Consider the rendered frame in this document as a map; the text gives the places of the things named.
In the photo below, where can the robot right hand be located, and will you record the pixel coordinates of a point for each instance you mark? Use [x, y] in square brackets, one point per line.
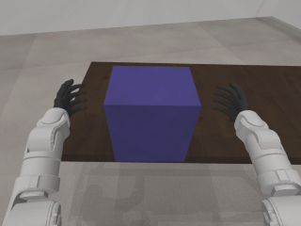
[238, 101]

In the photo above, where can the robot right forearm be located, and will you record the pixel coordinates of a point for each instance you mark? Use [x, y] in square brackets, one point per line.
[276, 176]

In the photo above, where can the table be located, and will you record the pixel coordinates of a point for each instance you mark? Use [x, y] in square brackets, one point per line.
[273, 92]

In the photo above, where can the carton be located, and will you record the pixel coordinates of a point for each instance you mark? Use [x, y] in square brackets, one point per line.
[151, 112]

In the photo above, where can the robot left upper arm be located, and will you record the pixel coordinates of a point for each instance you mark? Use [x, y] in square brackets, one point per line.
[47, 213]

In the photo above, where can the robot left hand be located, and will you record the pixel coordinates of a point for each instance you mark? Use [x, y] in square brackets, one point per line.
[64, 97]

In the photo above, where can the robot right upper arm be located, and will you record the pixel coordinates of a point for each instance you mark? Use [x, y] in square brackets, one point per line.
[282, 211]

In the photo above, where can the robot left forearm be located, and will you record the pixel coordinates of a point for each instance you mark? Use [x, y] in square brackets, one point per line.
[42, 156]

